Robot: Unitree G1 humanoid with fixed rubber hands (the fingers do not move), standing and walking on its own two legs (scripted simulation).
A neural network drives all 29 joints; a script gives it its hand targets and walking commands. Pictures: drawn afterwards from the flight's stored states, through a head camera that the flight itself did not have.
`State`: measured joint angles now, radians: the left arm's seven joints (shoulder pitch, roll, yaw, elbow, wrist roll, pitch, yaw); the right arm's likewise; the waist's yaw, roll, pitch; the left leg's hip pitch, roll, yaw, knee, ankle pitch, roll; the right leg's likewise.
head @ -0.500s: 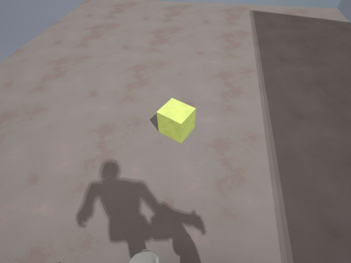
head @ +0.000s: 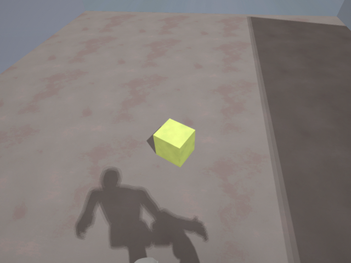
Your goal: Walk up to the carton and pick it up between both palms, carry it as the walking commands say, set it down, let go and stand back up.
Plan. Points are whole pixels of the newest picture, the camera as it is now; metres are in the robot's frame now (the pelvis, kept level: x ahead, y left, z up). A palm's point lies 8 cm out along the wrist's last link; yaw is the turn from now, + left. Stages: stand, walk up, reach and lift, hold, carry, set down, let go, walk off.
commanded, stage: walk up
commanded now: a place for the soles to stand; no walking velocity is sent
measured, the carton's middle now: (174, 142) +0.99 +0.04 -0.64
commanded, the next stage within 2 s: none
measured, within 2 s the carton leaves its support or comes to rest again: neither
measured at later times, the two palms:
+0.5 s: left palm (57, 231) +0.24 +0.33 -0.09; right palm (316, 248) +0.19 -0.32 -0.12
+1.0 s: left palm (76, 177) +0.41 +0.34 -0.10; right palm (287, 192) +0.34 -0.31 -0.12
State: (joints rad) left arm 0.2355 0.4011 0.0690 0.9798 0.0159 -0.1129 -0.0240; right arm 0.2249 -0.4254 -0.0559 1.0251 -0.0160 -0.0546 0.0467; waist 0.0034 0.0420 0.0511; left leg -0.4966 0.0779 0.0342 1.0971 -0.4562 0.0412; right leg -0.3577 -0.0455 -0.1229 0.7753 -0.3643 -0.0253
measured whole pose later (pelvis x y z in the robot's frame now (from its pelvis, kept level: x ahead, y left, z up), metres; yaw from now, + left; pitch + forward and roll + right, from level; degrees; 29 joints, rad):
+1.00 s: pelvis +0.31 +0.02 -0.01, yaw -3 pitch -3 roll +1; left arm 0.22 0.41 0.07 0.98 0.03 -0.11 -0.03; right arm 0.24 -0.44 -0.06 0.97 -0.01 -0.06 0.04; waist -0.03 0.01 0.07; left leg -0.38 0.11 0.12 0.93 -0.46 0.01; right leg -0.47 -0.04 -0.07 0.87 -0.33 -0.04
